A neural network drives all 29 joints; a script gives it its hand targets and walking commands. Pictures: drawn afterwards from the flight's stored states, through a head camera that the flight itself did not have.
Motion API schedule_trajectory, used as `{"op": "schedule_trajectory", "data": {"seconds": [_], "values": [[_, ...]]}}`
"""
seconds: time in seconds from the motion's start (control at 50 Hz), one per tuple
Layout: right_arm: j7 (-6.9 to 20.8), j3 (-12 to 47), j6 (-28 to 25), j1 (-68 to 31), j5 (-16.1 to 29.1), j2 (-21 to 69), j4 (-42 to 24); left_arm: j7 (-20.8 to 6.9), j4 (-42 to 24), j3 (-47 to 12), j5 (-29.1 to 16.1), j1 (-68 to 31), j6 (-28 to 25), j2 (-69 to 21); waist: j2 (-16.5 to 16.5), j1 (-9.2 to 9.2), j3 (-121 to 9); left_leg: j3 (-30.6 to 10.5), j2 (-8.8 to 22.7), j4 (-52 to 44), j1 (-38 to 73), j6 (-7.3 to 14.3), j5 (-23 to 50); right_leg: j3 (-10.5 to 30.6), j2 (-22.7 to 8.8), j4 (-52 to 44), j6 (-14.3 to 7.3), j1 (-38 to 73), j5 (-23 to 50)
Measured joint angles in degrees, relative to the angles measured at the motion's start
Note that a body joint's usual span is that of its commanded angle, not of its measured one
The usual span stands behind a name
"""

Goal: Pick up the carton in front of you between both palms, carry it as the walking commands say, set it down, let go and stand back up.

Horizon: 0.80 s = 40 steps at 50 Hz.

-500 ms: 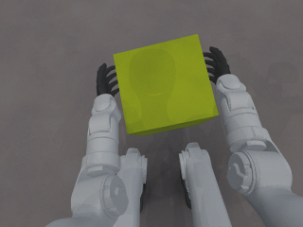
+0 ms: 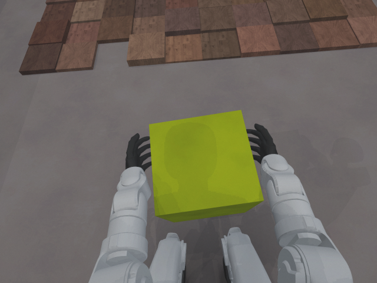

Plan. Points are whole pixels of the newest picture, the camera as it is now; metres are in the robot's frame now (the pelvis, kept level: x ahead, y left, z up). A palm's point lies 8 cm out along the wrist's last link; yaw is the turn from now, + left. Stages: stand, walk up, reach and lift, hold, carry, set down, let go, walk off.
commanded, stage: reach and lift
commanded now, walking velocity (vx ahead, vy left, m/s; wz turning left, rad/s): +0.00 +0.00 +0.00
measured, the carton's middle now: (202, 173) +0.38 -0.01 -0.12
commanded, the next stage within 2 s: hold in 1.66 s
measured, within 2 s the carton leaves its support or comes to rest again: neither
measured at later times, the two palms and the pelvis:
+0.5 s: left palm (103, 149) +0.35 +0.15 +0.12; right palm (292, 142) +0.35 -0.15 +0.11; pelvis +0.04 +0.00 +0.12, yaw -1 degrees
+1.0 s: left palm (83, 140) +0.34 +0.15 +0.18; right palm (311, 134) +0.33 -0.15 +0.17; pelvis +0.03 +0.01 +0.15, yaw -1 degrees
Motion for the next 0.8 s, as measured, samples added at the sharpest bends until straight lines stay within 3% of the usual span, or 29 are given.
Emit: {"op": "schedule_trajectory", "data": {"seconds": [0.36, 0.66, 0.8], "values": [[-0.2, 0.3, 1.8, 14.0, -2.0, 4.5, -6.0, -2.3, -2.3, -2.9, 3.0, 11.1, 2.2, -1.2, -0.5, -0.07, 3.1, -0.7, 1.4, -25.3, 32.6, 1.1, 6.4, 0.6, -0.4, -25.6, -0.3, 32.8, 6.3], [-0.9, 1.9, 13.4, 20.7, -4.5, 8.0, -15.6, -4.8, -8.3, -5.9, 6.2, 15.2, 13.7, -0.4, -1.1, -0.49, 7.7, -1.2, 2.4, -46.4, 61.3, 1.6, 13.7, 1.0, -1.2, -47.0, -0.3, 61.8, 13.6], [0.6, -0.5, 17.6, 17.8, -8.0, 8.6, -14.6, -6.1, -6.9, -3.4, 10.4, 11.9, 17.7, -1.3, -1.3, -0.59, 10.7, -1.2, 2.4, -49.4, 67.4, 1.8, 15.2, 1.2, -1.4, -50.0, -0.3, 67.9, 15.1]]}}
